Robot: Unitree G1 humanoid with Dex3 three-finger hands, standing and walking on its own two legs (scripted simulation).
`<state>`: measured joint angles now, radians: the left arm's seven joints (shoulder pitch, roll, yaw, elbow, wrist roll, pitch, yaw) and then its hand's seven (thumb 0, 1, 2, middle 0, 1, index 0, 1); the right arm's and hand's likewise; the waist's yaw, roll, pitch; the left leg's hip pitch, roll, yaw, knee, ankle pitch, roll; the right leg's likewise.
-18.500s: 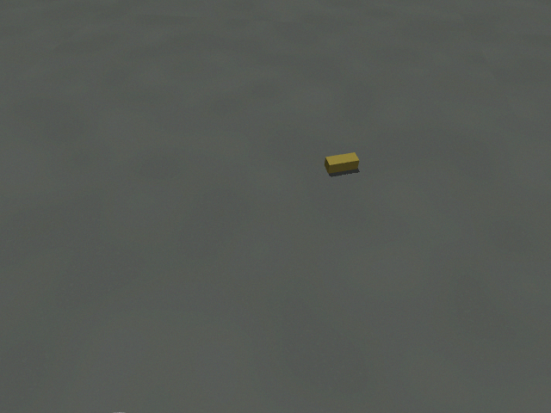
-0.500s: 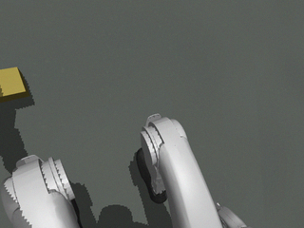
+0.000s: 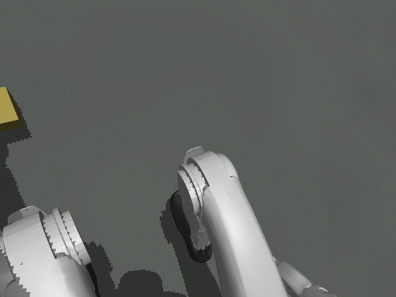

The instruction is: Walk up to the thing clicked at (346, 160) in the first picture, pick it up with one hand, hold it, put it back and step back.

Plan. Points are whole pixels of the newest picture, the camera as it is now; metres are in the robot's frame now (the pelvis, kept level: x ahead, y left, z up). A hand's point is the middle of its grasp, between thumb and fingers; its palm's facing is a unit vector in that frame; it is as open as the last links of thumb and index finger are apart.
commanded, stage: rest palm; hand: left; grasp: from above
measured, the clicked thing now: out of the picture +0.48 +0.29 -0.27
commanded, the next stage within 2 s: close in 0.02 s
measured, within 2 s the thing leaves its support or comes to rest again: neither
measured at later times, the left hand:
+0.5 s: hand out of the picture +0.47 +0.29 -0.25, palm faces -0.46 -0.14 -0.88, open 13.3 cm
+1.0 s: hand out of the picture +0.46 +0.29 -0.25, palm faces -0.46 -0.13 -0.88, open 11.7 cm
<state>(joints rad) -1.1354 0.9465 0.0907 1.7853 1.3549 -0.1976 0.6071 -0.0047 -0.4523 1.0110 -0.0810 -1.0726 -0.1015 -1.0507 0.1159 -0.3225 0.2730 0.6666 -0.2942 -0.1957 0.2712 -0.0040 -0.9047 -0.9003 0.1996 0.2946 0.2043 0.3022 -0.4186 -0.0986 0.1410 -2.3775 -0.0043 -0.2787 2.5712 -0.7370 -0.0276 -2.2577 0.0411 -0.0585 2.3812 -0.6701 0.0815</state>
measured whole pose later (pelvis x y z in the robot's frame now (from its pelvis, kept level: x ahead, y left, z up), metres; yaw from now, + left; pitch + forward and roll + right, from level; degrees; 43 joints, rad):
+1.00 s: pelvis +0.00 +0.00 +0.01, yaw -1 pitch +29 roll -15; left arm -1.14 0.98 0.07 1.78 1.32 -0.19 0.60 0.00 -0.17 0.87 -0.28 -0.95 -0.31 -0.93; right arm 0.12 -0.34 0.30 0.64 -0.29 -0.22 0.27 0.00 -0.90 -0.90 0.20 0.29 0.20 0.30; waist -0.43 -0.12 0.17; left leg -2.36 0.00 -0.29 2.56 -0.73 -0.03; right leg -2.24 0.04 -0.08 2.35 -0.65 0.09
